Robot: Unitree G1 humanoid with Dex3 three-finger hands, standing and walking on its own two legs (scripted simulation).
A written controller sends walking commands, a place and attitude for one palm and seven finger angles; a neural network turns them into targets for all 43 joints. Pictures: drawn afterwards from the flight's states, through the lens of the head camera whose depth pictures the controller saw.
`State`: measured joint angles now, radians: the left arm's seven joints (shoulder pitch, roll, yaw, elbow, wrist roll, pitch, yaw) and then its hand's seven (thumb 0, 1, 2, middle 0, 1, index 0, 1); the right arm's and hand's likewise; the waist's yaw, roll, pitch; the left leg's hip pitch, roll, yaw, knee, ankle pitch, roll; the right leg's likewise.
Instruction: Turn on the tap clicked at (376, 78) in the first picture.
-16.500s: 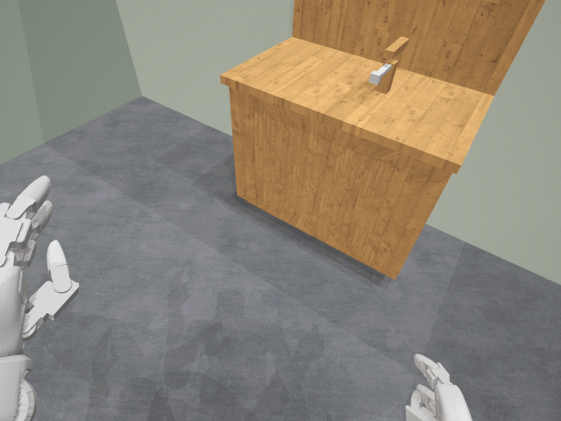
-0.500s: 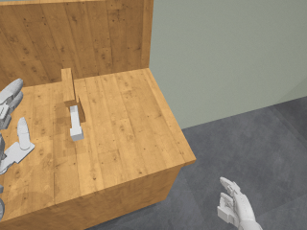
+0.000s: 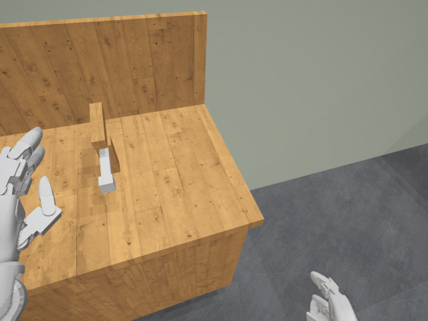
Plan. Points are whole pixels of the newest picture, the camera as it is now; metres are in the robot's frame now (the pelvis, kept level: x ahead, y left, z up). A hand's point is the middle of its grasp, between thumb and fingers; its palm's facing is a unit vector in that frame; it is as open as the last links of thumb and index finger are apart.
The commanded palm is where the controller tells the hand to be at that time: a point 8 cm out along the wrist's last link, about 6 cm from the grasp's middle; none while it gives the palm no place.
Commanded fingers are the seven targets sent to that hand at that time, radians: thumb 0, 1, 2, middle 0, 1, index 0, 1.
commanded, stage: shuffle to correct the standing spot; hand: left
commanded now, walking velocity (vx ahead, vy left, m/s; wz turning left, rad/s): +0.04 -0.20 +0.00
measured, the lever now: (107, 183) +0.36 +0.27 +0.02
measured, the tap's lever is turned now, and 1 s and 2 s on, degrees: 0 0 0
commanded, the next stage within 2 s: come to a stop and stand still in 0.68 s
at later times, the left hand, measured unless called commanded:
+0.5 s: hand (108, 193) +0.25 +0.19 +0.16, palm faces +0.32 -0.88 -0.36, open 7.4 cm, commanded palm +0.18 +0.23 +0.18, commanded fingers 0.00 0.90 0.90 -0.20 -0.30 -0.20 -0.30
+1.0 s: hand (119, 210) +0.23 +0.17 +0.15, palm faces +0.37 -0.86 -0.35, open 7.4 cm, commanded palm +0.17 +0.20 +0.18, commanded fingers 0.00 0.90 0.90 -0.20 -0.30 -0.20 -0.30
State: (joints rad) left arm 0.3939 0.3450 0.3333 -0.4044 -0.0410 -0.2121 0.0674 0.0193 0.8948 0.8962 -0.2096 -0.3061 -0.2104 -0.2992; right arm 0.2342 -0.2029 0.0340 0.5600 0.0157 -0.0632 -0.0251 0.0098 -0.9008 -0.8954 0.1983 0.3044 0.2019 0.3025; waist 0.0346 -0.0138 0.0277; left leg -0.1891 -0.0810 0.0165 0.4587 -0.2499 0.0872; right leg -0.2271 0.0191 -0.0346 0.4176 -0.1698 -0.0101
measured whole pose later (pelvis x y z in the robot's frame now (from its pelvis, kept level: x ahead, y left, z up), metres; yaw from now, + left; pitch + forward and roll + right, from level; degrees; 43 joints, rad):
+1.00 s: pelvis +0.01 -0.08 +0.00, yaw +0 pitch +0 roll -1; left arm 0.44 0.36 0.33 -0.44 -0.07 -0.14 0.10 0.02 0.89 0.90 -0.21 -0.31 -0.21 -0.30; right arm 0.23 -0.22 0.01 0.59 0.03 -0.02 -0.03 0.01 -0.90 -0.90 0.20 0.30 0.20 0.30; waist 0.01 -0.01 -0.01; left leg -0.21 0.03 -0.03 0.50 -0.29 0.01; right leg -0.21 0.13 -0.08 0.36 -0.16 -0.08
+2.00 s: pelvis +0.03 +0.01 +0.00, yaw +3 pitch +2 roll -1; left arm 0.44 0.42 0.35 -0.53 -0.09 -0.18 0.06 0.02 0.89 0.90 -0.21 -0.31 -0.21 -0.30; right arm 0.16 -0.20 0.03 0.55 0.02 -0.09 0.03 0.01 -0.90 -0.90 0.20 0.30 0.20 0.30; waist 0.04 -0.03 0.10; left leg -0.20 -0.13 -0.02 0.43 -0.26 0.10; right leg -0.26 -0.03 -0.07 0.45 -0.24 0.01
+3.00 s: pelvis +0.01 +0.00 +0.00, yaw -1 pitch +1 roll -1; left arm 0.27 0.40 0.42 -0.42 -0.07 -0.26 0.06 0.02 0.90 0.90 -0.20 -0.30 -0.20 -0.30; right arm 0.22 -0.21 0.01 0.57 0.03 -0.13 0.04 0.01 -0.90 -0.90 0.20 0.30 0.20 0.30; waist 0.01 0.00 0.08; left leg -0.24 -0.07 0.04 0.48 -0.27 0.09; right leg -0.29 0.02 -0.03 0.45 -0.19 -0.01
